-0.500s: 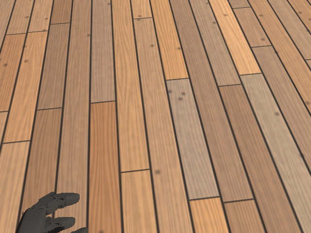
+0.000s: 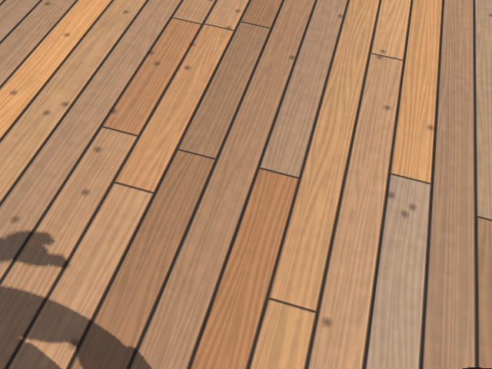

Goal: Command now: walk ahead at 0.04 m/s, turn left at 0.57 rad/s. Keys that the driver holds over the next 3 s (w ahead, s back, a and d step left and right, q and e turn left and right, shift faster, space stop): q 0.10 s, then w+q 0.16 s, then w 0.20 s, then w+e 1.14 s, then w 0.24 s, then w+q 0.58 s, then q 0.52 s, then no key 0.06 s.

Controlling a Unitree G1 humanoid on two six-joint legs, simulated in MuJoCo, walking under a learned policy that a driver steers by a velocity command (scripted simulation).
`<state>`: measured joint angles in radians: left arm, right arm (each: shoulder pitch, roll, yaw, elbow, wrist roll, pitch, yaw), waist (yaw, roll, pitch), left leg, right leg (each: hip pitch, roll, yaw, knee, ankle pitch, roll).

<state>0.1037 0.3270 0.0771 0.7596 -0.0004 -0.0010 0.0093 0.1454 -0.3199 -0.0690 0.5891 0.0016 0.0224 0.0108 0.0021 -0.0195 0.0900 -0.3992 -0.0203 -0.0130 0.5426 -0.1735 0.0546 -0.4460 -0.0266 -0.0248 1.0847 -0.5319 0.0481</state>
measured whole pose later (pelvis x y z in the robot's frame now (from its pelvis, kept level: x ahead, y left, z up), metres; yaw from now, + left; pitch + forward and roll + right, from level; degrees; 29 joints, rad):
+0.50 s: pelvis +0.09 -0.03 +0.01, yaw +14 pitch +1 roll +1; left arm 0.38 0.27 0.06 0.82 0.00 -0.07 0.00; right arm 0.21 -0.32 -0.07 0.63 0.01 -0.03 0.00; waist 0.06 0.04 -0.03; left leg -0.60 -0.01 -0.09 0.98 -0.22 -0.01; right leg -0.09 -0.01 0.01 0.34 -0.27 -0.02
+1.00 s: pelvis +0.30 +0.07 +0.01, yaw +1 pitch +1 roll +2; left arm 0.19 0.32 0.07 0.72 -0.02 -0.03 -0.01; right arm 0.33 -0.27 -0.08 0.78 -0.01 -0.09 0.01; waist -0.05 -0.05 0.02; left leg -0.03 -0.02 0.15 0.25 -0.23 0.02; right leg -0.68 -0.10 0.05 0.95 -0.12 0.01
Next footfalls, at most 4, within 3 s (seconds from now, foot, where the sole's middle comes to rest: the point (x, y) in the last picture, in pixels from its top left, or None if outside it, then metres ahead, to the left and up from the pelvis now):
0.30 right None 0.10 -0.14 -0.77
0.72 left None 0.28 0.18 -0.77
1.20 right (270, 303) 0.59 -0.07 -0.77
1.70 left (227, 205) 0.90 0.05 -0.77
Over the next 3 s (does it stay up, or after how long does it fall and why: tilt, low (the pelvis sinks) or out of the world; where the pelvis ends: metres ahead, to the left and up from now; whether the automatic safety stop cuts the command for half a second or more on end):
stays up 1.24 -0.15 0.00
